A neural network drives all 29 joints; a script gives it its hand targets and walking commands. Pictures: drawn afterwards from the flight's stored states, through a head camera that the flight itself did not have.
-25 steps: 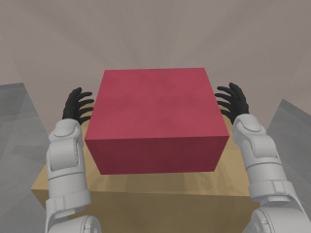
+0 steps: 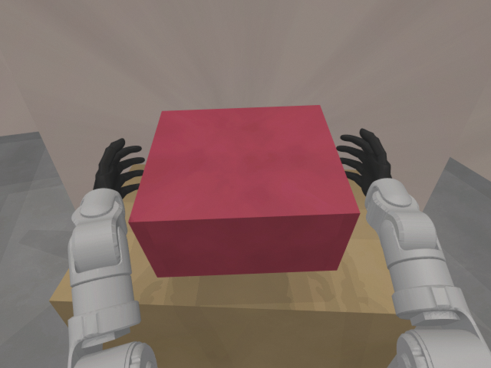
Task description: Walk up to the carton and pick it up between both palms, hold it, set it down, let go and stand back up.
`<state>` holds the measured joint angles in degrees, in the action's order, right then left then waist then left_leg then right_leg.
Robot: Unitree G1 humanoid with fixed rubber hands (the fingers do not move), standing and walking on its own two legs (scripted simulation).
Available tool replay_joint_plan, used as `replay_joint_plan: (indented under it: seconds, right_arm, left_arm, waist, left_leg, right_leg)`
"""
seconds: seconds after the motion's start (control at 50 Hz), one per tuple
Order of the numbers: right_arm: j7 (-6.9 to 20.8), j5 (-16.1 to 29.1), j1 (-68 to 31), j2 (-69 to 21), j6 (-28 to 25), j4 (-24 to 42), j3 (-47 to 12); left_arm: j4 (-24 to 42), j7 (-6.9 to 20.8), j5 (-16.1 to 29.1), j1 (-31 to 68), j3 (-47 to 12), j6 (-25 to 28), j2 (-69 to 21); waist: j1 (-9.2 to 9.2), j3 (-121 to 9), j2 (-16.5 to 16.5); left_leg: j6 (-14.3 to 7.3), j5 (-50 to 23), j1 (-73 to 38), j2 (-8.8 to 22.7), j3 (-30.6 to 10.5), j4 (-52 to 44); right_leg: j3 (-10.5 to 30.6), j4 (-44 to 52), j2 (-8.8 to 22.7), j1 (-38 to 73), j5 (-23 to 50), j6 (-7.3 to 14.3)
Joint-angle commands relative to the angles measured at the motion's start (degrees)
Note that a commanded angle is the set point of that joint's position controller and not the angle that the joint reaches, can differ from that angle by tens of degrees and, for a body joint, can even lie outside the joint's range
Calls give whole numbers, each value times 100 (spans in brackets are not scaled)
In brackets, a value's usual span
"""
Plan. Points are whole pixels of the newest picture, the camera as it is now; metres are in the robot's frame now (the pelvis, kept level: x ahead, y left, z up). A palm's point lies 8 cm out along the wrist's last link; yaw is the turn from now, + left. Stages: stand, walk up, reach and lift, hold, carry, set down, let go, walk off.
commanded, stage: hold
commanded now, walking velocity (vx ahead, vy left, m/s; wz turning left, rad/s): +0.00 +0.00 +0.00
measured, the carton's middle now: (243, 185) +0.43 +0.01 +0.14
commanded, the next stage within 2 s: none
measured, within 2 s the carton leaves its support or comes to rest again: neither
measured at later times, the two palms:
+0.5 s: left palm (111, 191) +0.34 +0.21 +0.20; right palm (377, 179) +0.35 -0.20 +0.20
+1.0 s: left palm (110, 191) +0.34 +0.21 +0.20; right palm (377, 180) +0.34 -0.20 +0.20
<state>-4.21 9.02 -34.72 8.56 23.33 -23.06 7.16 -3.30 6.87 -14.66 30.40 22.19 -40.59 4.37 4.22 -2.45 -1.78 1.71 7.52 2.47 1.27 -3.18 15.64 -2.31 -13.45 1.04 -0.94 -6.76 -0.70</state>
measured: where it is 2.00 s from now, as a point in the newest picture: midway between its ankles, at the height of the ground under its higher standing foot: outside the picture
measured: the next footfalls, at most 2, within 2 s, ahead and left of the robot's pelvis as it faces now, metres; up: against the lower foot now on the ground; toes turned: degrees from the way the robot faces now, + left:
none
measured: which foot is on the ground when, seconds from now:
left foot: down 0.00-1.00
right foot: down 0.00-1.00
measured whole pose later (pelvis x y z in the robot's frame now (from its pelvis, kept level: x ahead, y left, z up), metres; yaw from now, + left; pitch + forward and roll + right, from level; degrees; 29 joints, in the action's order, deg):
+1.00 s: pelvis -0.01 +0.00 +0.00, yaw +0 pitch -6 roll +0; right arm -3.0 8.2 -35.4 8.7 23.5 -24.3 8.2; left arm -5.2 6.7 -15.2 31.7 22.2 -40.6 4.4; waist 4.4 -2.8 -1.8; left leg 1.5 7.0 3.3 1.1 -3.0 15.8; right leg -2.0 -13.8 1.1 -1.7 -6.5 -0.8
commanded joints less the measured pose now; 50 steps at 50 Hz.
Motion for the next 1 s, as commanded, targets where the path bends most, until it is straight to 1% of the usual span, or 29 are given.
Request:
replay_joint_plan:
  seconds: [0.0, 0.2, 0.38, 0.46, 0.62, 0.82, 0.98]
  right_arm:
    - [895, 620, -3346, -2050, -237, 1578, -1912]
    - [936, 659, -3318, -2014, -174, 1638, -1932]
    - [950, 620, -3378, -2076, -151, 1586, -1919]
    - [950, 571, -3421, -2093, -156, 1546, -1873]
    - [965, 513, -3443, -2121, -183, 1441, -1812]
    - [1012, 487, -3508, -2123, -233, 1340, -1774]
    - [1042, 515, -3503, -2125, -275, 1355, -1811]
  left_arm:
    - [895, 837, 967, 3212, -2431, 355, -1769]
    - [990, 813, 981, 3207, -2478, 302, -1792]
    - [819, 835, 926, 3270, -2339, 297, -1724]
    - [717, 856, 927, 3300, -2304, 305, -1713]
    - [634, 863, 939, 3412, -2326, 351, -1746]
    - [520, 847, 908, 3455, -2327, 387, -1778]
    - [559, 817, 904, 3430, -2352, 406, -1803]
  waist:
    - [46, -1676, 321]
    - [32, -1689, 338]
    - [-7, -1633, 229]
    - [5, -1613, 190]
    - [55, -1624, 243]
    - [44, -1628, 266]
    - [24, -1652, 272]
  left_leg:
    - [43, -1209, -183, -429, 391, -90]
    - [69, -1195, -176, -414, 380, -87]
    - [-12, -1016, -87, -440, 396, -118]
    - [-39, -910, -48, -447, 401, -139]
    - [-30, -816, -33, -443, 401, -148]
    - [-30, -738, -16, -438, 401, -168]
    - [-16, -811, -67, -435, 401, -158]
  right_leg:
    - [-117, 2, -368, 732, 799, 148]
    - [-99, -7, -369, 701, 823, 164]
    - [-91, 11, -347, 685, 698, 131]
    - [-100, 14, -335, 668, 613, 120]
    - [-113, 10, -331, 624, 532, 122]
    - [-123, 12, -334, 594, 462, 134]
    - [-131, 8, -342, 583, 529, 138]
